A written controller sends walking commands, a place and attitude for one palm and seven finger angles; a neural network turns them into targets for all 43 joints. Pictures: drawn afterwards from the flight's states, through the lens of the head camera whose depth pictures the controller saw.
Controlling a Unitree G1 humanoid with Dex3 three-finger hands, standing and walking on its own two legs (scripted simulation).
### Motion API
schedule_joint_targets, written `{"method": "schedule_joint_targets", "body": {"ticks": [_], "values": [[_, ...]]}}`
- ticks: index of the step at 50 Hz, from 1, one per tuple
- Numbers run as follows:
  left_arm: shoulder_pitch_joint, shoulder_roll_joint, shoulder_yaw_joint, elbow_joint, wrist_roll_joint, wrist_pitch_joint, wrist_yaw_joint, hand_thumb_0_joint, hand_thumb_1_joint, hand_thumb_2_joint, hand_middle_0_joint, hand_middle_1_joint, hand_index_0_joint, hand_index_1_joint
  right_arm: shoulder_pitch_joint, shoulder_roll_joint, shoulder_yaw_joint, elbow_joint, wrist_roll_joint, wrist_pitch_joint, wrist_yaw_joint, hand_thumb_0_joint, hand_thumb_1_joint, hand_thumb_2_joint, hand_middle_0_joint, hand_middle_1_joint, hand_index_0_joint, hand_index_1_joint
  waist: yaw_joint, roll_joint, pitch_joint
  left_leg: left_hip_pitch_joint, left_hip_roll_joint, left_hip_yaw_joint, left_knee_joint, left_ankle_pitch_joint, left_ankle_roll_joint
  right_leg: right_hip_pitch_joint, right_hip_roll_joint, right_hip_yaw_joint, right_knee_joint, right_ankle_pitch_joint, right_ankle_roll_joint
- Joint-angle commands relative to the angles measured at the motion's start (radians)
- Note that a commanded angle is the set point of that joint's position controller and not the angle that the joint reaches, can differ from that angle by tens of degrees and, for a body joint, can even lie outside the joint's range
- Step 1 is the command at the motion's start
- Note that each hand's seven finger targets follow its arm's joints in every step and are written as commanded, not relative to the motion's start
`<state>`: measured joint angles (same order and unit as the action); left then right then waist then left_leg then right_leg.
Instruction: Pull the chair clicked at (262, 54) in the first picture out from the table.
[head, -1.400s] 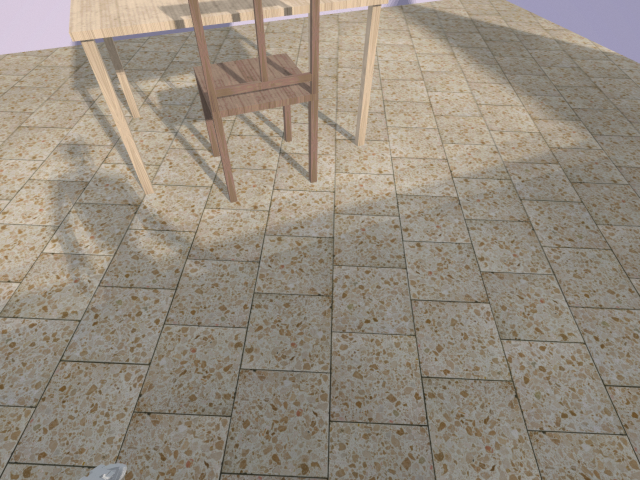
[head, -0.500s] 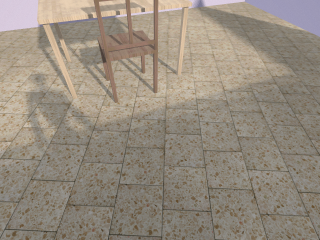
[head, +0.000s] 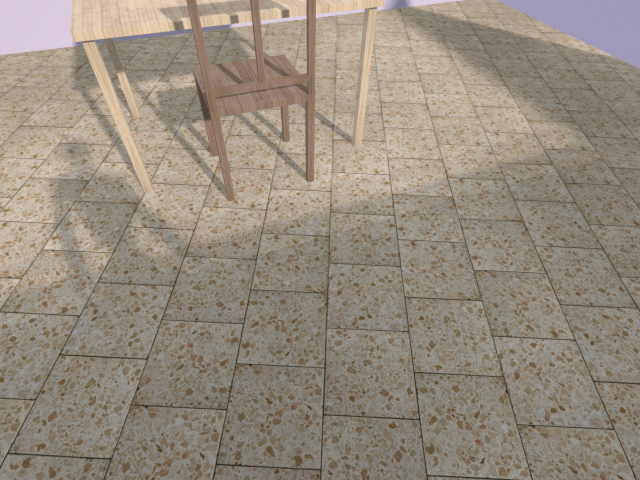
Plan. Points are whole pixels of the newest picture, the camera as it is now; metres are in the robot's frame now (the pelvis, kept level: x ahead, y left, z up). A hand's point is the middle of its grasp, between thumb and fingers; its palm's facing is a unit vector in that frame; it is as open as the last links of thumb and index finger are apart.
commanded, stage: look at it before walking up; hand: left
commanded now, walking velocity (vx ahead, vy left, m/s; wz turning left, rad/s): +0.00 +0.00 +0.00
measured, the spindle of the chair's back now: (258, 39) +1.49 +0.30 -0.08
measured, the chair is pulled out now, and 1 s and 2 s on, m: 0.00 0.00 0.00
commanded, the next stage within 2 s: walk to a spot facing it in 0.14 s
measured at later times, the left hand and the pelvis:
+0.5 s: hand out of the picture +0.05 +0.21 -0.19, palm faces -0.05 -0.98 -0.21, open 7.4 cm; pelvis +0.04 +0.00 -0.01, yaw -4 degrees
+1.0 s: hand out of the picture +0.15 +0.19 -0.20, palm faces -0.11 -0.99 -0.12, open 7.4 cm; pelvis +0.23 +0.02 -0.03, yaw -12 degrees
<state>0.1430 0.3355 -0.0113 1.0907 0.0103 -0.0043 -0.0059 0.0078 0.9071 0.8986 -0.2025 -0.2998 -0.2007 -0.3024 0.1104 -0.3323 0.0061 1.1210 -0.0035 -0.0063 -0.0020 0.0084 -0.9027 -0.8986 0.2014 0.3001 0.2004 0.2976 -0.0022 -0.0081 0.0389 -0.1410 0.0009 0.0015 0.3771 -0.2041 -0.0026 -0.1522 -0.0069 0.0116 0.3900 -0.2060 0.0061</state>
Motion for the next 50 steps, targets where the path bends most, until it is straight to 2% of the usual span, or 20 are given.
{"method": "schedule_joint_targets", "body": {"ticks": [1, 12, 14, 17, 20, 24, 27, 29, 30, 31, 32, 33, 35, 36, 39, 45, 47, 48, 49, 50], "values": [[-0.040, 0.204, 0.041, -0.066, 0.001, -0.021, 0.018, 0.000, 0.900, 0.900, -0.200, -0.300, -0.200, -0.300, -0.048, -0.204, -0.037, -0.065, -0.003, -0.028, -0.010, 0.000, -0.900, -0.900, 0.200, 0.300, 0.200, 0.300, 0.007, 0.008, -0.074, 0.020, 0.118, -0.100, -0.064, 0.143, 0.034, 0.011, -0.114, 0.092, -0.066, 0.123, -0.033], [-0.042, 0.209, 0.040, -0.066, 0.001, -0.023, 0.018, 0.000, 0.900, 0.900, -0.200, -0.300, -0.200, -0.300, -0.050, -0.208, -0.037, -0.067, -0.003, -0.026, -0.009, 0.000, -0.900, -0.900, 0.200, 0.300, 0.200, 0.300, 0.005, 0.001, -0.065, 0.024, 0.117, -0.098, -0.067, 0.138, 0.031, 0.009, -0.116, 0.098, -0.079, 0.126, -0.034], [0.034, 0.085, 0.014, -0.034, 0.001, -0.001, 0.021, 0.000, 0.900, 0.900, -0.200, -0.300, -0.200, -0.300, 0.015, -0.081, -0.009, -0.039, -0.012, -0.007, -0.004, 0.000, -0.900, -0.900, 0.200, 0.300, 0.200, 0.300, 0.006, -0.014, -0.071, 0.029, 0.109, -0.061, -0.044, -0.004, 0.012, -0.011, -0.104, 0.101, -0.080, -0.049, -0.020], [0.075, 0.095, 0.029, -0.044, 0.010, 0.016, 0.006, 0.000, 0.900, 0.900, -0.200, -0.300, -0.200, -0.300, 0.056, -0.084, -0.021, -0.045, -0.021, 0.004, 0.000, 0.000, -0.900, -0.900, 0.200, 0.300, 0.200, 0.300, 0.008, -0.033, 0.036, -0.076, 0.092, -0.045, -0.022, -0.308, 0.018, -0.103, -0.084, 0.159, -0.092, -0.344, -0.049], [0.119, 0.085, 0.044, -0.067, 0.012, 0.014, -0.006, 0.000, 0.900, 0.900, -0.200, -0.300, -0.200, -0.300, 0.086, -0.088, -0.035, -0.064, -0.021, -0.005, -0.001, 0.000, -0.900, -0.900, 0.200, 0.300, 0.200, 0.300, 0.010, -0.017, 0.081, -0.106, 0.110, -0.056, 0.014, -0.375, 0.039, -0.161, -0.060, 0.180, -0.042, -0.387, -0.077], [0.161, 0.037, 0.057, -0.094, 0.011, -0.006, -0.011, 0.000, 0.900, 0.900, -0.200, -0.300, -0.200, -0.300, 0.156, -0.084, -0.051, -0.077, -0.016, -0.029, -0.007, 0.000, -0.900, -0.900, 0.200, 0.300, 0.200, 0.300, -0.002, 0.052, 0.079, -0.059, 0.178, -0.118, 0.020, -0.343, 0.085, -0.231, -0.013, 0.137, 0.122, -0.282, -0.083], [0.136, -0.030, 0.055, -0.125, 0.011, -0.025, -0.013, 0.000, 0.900, 0.900, -0.200, -0.300, -0.200, -0.300, 0.249, -0.095, -0.070, -0.058, -0.014, -0.044, -0.016, 0.000, -0.900, -0.900, 0.200, 0.300, 0.200, 0.300, -0.028, 0.193, 0.090, 0.095, 0.321, -0.255, -0.062, -0.162, 0.171, -0.390, 0.034, -0.016, 0.339, -0.215, -0.049], [0.114, -0.053, 0.057, -0.131, 0.009, -0.037, -0.014, 0.000, 0.900, 0.900, -0.200, -0.300, -0.200, -0.300, 0.281, -0.064, -0.069, -0.041, -0.017, -0.049, -0.019, 0.000, -0.900, -0.900, 0.200, 0.300, 0.200, 0.300, -0.031, 0.174, 0.095, 0.109, 0.341, -0.192, -0.006, 0.105, 0.183, -0.366, -0.004, -0.049, 0.316, -0.281, -0.041], [0.171, -0.058, 0.060, -0.109, 0.010, -0.041, -0.014, 0.000, 0.900, 0.900, -0.200, -0.300, -0.200, -0.300, 0.260, -0.051, -0.065, -0.040, -0.017, -0.048, -0.019, 0.000, -0.900, -0.900, 0.200, 0.300, 0.200, 0.300, 0.004, 0.125, 0.077, 0.050, 0.310, -0.122, 0.083, 0.158, 0.152, -0.247, -0.002, -0.062, 0.225, -0.223, -0.049], [0.300, -0.056, 0.070, -0.066, 0.014, -0.045, -0.014, 0.000, 0.900, 0.900, -0.200, -0.300, -0.200, -0.300, 0.211, -0.034, -0.060, -0.056, -0.015, -0.049, -0.018, 0.000, -0.900, -0.900, 0.200, 0.300, 0.200, 0.300, 0.072, 0.048, 0.026, -0.119, 0.230, 0.007, 0.283, 0.190, 0.096, 0.012, -0.009, -0.020, 0.099, -0.091, -0.076], [0.478, 0.039, 0.093, -0.006, 0.020, -0.058, 0.001, 0.000, 0.900, 0.900, -0.200, -0.300, -0.200, -0.300, 0.157, 0.031, -0.048, -0.099, -0.003, -0.062, -0.009, 0.000, -0.900, -0.900, 0.200, 0.300, 0.200, 0.300, 0.131, -0.244, -0.038, -0.410, 0.093, 0.169, 0.626, 0.040, 0.025, 0.277, -0.222, 0.332, -0.029, 0.035, -0.161], [0.601, 0.078, 0.097, 0.036, 0.003, -0.064, 0.016, 0.000, 0.900, 0.900, -0.200, -0.300, -0.200, -0.300, 0.025, 0.031, -0.045, -0.159, -0.009, -0.070, -0.004, 0.000, -0.900, -0.900, 0.200, 0.300, 0.200, 0.300, 0.171, -0.328, 0.008, -0.582, 0.036, 0.127, 0.783, -0.345, 0.007, 0.311, -0.345, 0.575, -0.101, 0.308, -0.235], [0.550, 0.020, 0.081, 0.028, 0.009, -0.057, 0.032, 0.000, 0.900, 0.900, -0.200, -0.300, -0.200, -0.300, -0.041, 0.059, -0.052, -0.165, -0.013, -0.068, -0.005, 0.000, -0.900, -0.900, 0.200, 0.300, 0.200, 0.300, 0.135, -0.038, 0.080, -0.688, 0.108, 0.040, 0.875, -0.300, 0.004, 0.287, -0.353, 0.496, -0.064, 0.386, -0.296], [0.496, 0.000, 0.074, 0.014, 0.016, -0.058, 0.035, 0.000, 0.900, 0.900, -0.200, -0.300, -0.200, -0.300, -0.021, 0.077, -0.052, -0.158, -0.017, -0.064, 0.001, 0.000, -0.900, -0.900, 0.200, 0.300, 0.200, 0.300, 0.101, -0.019, 0.080, -0.674, 0.127, 0.036, 0.841, -0.259, -0.002, 0.247, -0.323, 0.413, -0.068, 0.315, -0.268], [0.384, -0.039, 0.065, -0.010, 0.020, -0.070, 0.036, 0.000, 0.900, 0.900, -0.200, -0.300, -0.200, -0.300, 0.031, 0.104, -0.062, -0.151, -0.015, -0.036, 0.016, 0.000, -0.900, -0.900, 0.200, 0.300, 0.200, 0.300, 0.024, -0.090, 0.090, -0.559, 0.133, 0.060, 0.713, -0.149, -0.027, 0.064, -0.259, 0.270, -0.151, 0.202, -0.221], [0.329, -0.016, 0.079, 0.000, 0.018, -0.072, 0.033, 0.000, 0.900, 0.900, -0.200, -0.300, -0.200, -0.300, 0.009, 0.124, -0.064, -0.178, -0.004, -0.049, 0.039, 0.000, -0.900, -0.900, 0.200, 0.300, 0.200, 0.300, 0.005, -0.158, 0.095, -0.284, 0.075, 0.140, 0.355, 0.007, 0.000, -0.033, -0.173, 0.118, -0.165, 0.209, -0.142], [0.305, -0.002, 0.091, -0.003, 0.011, -0.071, 0.032, 0.000, 0.900, 0.900, -0.200, -0.300, -0.200, -0.300, 0.130, 0.093, -0.075, -0.149, -0.010, -0.059, 0.026, 0.000, -0.900, -0.900, 0.200, 0.300, 0.200, 0.300, -0.058, -0.118, 0.025, -0.081, 0.033, 0.159, 0.246, 0.055, 0.013, -0.037, -0.144, 0.078, -0.007, 0.338, -0.120], [0.310, -0.019, 0.091, -0.004, 0.009, -0.069, 0.030, 0.000, 0.900, 0.900, -0.200, -0.300, -0.200, -0.300, 0.266, 0.055, -0.084, -0.104, -0.016, -0.063, 0.013, 0.000, -0.900, -0.900, 0.200, 0.300, 0.200, 0.300, -0.107, -0.061, -0.049, 0.084, 0.038, 0.137, 0.204, 0.043, 0.023, -0.059, -0.114, 0.062, 0.187, 0.389, -0.104], [0.352, -0.064, 0.091, -0.016, 0.000, -0.064, 0.021, 0.000, 0.900, 0.900, -0.200, -0.300, -0.200, -0.300, 0.404, -0.029, -0.106, -0.070, -0.030, -0.066, -0.001, 0.000, -0.900, -0.900, 0.200, 0.300, 0.200, 0.300, -0.146, 0.112, -0.170, 0.297, 0.192, -0.062, 0.153, -0.048, 0.066, -0.191, -0.047, 0.015, 0.446, 0.202, -0.077], [0.392, -0.127, 0.081, -0.040, -0.006, -0.061, 0.010, 0.000, 0.900, 0.900, -0.200, -0.300, -0.200, -0.300, 0.491, -0.139, -0.127, -0.060, -0.035, -0.066, -0.006, 0.000, -0.900, -0.900, 0.200, 0.300, 0.200, 0.300, -0.137, 0.348, -0.247, 0.372, 0.458, -0.468, -0.035, -0.143, 0.163, -0.361, 0.076, -0.050, 0.802, -0.344, -0.045]]}}
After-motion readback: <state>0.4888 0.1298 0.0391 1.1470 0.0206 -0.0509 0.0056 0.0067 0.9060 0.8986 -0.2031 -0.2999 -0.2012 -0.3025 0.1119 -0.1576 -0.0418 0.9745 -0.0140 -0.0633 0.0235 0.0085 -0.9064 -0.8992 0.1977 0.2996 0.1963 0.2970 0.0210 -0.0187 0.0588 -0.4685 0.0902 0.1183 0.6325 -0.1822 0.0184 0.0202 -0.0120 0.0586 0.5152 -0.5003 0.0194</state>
